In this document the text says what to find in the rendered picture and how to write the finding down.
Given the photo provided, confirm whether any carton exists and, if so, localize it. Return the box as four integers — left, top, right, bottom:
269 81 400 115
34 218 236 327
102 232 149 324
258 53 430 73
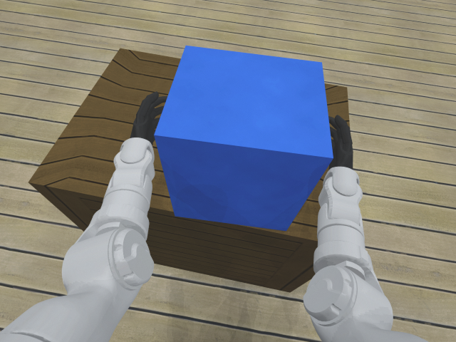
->
154 46 333 231

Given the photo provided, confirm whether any left robot forearm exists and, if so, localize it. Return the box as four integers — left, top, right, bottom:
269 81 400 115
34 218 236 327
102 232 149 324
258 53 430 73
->
62 138 155 286

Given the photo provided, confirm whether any robot left hand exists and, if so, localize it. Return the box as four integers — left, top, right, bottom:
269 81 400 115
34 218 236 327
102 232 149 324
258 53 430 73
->
130 91 167 144

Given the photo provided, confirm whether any pedestal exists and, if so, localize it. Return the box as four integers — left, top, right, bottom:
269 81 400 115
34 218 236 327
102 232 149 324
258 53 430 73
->
28 48 350 293

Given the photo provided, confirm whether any robot right hand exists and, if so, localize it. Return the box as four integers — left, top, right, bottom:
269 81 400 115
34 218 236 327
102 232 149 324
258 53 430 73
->
328 115 353 169

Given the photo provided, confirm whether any robot left upper arm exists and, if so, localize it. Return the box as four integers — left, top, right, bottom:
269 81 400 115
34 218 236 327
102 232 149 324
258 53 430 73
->
0 227 154 342

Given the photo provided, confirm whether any robot right upper arm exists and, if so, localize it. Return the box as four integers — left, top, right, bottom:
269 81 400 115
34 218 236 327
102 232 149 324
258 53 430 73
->
303 265 428 342

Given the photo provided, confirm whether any right robot forearm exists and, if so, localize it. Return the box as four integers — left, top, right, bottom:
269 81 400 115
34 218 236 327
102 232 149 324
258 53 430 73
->
313 167 385 295

